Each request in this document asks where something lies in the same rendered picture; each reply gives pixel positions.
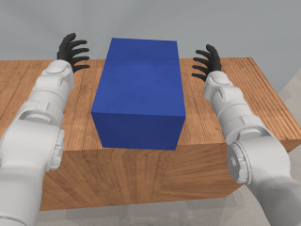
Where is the robot right forearm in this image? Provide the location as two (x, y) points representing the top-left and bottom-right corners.
(203, 71), (291, 172)

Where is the robot left upper arm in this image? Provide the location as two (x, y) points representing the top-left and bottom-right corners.
(0, 119), (65, 226)

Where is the pedestal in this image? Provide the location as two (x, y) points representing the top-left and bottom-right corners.
(0, 57), (301, 211)

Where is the robot right upper arm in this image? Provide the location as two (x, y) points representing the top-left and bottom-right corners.
(227, 136), (301, 226)

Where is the left robot hand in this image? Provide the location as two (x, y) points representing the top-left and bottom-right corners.
(56, 33), (90, 73)

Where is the carton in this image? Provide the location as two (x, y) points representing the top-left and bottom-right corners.
(90, 38), (186, 151)

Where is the right robot hand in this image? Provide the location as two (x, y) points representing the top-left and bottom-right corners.
(191, 44), (222, 82)

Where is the robot left forearm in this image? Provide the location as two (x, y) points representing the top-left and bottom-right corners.
(0, 59), (74, 166)

